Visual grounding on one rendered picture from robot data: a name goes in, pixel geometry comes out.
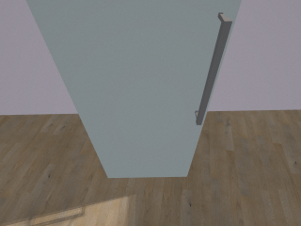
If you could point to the fridge door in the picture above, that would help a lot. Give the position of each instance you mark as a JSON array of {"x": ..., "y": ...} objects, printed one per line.
[{"x": 136, "y": 71}]

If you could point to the handle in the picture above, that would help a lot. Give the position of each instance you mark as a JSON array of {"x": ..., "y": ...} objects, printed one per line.
[{"x": 220, "y": 44}]

